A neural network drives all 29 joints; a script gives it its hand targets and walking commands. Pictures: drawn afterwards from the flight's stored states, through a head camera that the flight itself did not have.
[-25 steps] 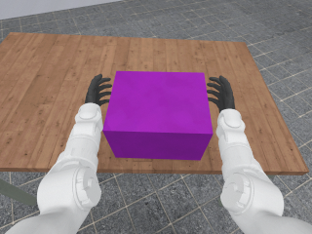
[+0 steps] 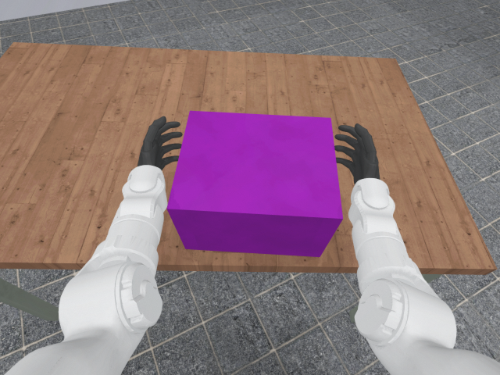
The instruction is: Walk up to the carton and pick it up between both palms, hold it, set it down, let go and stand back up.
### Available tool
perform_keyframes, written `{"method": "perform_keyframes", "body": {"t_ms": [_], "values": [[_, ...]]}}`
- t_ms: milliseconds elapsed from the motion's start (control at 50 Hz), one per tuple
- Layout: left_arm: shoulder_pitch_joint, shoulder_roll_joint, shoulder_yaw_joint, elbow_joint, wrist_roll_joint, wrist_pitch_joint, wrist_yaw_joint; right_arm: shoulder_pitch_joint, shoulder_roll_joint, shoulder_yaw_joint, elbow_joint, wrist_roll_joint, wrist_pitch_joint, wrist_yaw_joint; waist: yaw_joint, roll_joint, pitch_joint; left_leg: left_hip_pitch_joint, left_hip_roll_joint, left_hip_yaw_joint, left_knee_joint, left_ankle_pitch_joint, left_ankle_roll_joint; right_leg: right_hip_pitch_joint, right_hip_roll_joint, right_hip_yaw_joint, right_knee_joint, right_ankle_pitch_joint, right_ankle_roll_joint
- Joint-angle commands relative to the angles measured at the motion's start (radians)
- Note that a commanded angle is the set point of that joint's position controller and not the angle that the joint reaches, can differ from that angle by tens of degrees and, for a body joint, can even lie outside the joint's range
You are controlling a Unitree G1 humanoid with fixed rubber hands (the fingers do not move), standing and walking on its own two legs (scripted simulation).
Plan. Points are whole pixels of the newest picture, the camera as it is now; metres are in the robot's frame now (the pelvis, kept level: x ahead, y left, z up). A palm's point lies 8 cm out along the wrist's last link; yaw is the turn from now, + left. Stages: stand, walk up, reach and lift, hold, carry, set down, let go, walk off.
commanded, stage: set down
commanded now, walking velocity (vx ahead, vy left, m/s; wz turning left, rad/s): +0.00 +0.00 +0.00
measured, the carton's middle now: (256, 185) +0.45 -0.02 -0.01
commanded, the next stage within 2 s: none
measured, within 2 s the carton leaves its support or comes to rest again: neither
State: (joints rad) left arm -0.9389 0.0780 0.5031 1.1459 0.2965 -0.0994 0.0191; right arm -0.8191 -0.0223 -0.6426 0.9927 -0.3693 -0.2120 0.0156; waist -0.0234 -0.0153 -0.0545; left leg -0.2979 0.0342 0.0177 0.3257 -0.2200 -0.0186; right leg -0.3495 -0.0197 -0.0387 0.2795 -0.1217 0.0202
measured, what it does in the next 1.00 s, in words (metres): stands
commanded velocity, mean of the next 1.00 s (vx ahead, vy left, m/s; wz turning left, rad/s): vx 0.00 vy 0.00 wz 0.00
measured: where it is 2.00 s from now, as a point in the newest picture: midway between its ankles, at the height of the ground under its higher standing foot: outside the picture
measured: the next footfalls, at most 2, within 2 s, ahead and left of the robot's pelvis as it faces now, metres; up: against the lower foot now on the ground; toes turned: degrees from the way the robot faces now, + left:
none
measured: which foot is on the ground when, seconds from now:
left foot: down 0.00-1.00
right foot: down 0.00-1.00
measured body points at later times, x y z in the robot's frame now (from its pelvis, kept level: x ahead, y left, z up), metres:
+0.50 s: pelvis +0.01 +0.00 +0.00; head +0.09 +0.01 +0.44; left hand +0.46 +0.16 +0.06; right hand +0.43 -0.20 +0.06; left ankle -0.05 +0.13 -0.75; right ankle +0.00 -0.13 -0.75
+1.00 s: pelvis +0.01 +0.00 +0.00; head +0.09 +0.00 +0.44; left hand +0.46 +0.16 +0.06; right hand +0.43 -0.20 +0.06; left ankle -0.05 +0.13 -0.75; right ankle +0.00 -0.13 -0.75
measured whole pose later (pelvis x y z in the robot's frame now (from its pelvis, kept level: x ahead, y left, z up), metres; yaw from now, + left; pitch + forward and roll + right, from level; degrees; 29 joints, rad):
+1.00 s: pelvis +0.01 +0.00 +0.00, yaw -1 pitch +12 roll -1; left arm -0.92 0.05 0.55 1.07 0.34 -0.12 -0.03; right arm -0.78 -0.01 -0.63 0.93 -0.37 -0.23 0.02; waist -0.01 0.00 -0.03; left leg -0.30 0.04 0.03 0.32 -0.23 -0.02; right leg -0.36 -0.02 -0.03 0.29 -0.13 0.02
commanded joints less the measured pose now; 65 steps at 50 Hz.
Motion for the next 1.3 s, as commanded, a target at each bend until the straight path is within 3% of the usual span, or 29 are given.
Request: {"method": "perform_keyframes", "body": {"t_ms": [0,100,440,580,780,980,1060,1100,1140,1220,1280], "values": [[-0.441,-0.426,-0.157,-0.039,0.026,-0.044,-0.117,-0.469,0.424,0.255,0.012,-0.053,-0.026,0.155,0.01,0.01,-0.447,0.098,-0.023,0.085,0.011,0.43,-0.014,0.318,0.017,-0.069,0.076,0.395,0.023],[-0.426,-0.438,-0.154,-0.052,0.037,-0.04,-0.117,-0.453,0.42,0.246,0.001,-0.061,-0.028,0.156,0.009,0.016,-0.448,0.148,-0.018,0.082,0.023,0.469,-0.019,0.27,0.024,-0.077,0.063,0.361,0.018],[-0.343,-0.44,-0.135,-0.051,0.058,-0.054,-0.128,-0.377,0.443,0.281,-0.021,-0.063,-0.04,0.152,0.017,-0.005,-0.394,0.096,-0.018,0.081,0.015,0.467,0.002,0.31,0.015,-0.065,0.084,0.429,0.024],[-0.323,-0.452,-0.137,-0.054,0.064,-0.051,-0.13,-0.353,0.434,0.272,-0.01,-0.068,-0.038,0.152,0.014,0.006,-0.386,0.16,-0.014,0.076,0.037,0.515,-0.005,0.234,0.022,-0.076,0.065,0.377,0.016],[-0.303,-0.436,-0.122,-0.053,0.071,-0.051,-0.135,-0.323,0.427,0.268,-0.011,-0.073,-0.027,0.15,0.012,-0.006,-0.363,0.142,-0.017,0.079,0.028,0.483,0.005,0.235,0.019,-0.07,0.066,0.368,0.022],[-0.294,-0.318,-0.108,-0.051,0.053,-0.056,-0.112,-0.291,0.3,0.243,0.006,-0.046,-0.017,0.131,0.013,0.006,-0.365,0.172,-0.016,0.079,0.045,0.509,0.001,0.18,0.026,-0.065,0.066,0.336,0.023],[-0.308,-0.109,-0.099,-0.037,0.002,-0.074,-0.055,-0.286,0.093,0.239,0.061,0.041,-0.027,0.084,0.026,0.006,-0.391,0.168,-0.015,0.084,0.067,0.536,-0.005,0.153,0.036,-0.05,0.067,0.311,0.019],[-0.339,0.079,-0.197,0.023,-0.12,-0.091,0.01,-0.327,-0.099,0.333,0.131,0.198,-0.034,0.035,0.03,0.013,-0.449,0.086,-0.014,0.08,0.085,0.51,-0.013,0.169,0.047,-0.024,0.093,0.329,0.005],[-0.411,0.143,-0.33,0.134,-0.269,-0.117,0.052,-0.422,-0.157,0.455,0.227,0.364,-0.036,-0.003,0.028,0.02,-0.494,-0.005,-0.004,0.06,0.127,0.454,-0.013,0.085,0.052,-0.012,0.118,0.284,-0.014],[-0.534,0.257,-0.497,0.37,-0.489,-0.239,0.062,-0.566,-0.282,0.625,0.325,0.574,-0.086,-0.043,0.023,0.016,-0.693,-0.149,-0.005,0.044,0.242,0.455,-0.027,0.046,0.039,-0.003,0.229,0.386,-0.016],[-0.566,0.32,-0.564,0.478,-0.561,-0.296,0.046,-0.609,-0.375,0.697,0.403,0.671,-0.125,-0.058,0.012,0.017,-0.738,-0.199,-0.011,0.035,0.286,0.503,-0.051,0.037,0.038,-0.008,0.289,0.464,-0.001]]}}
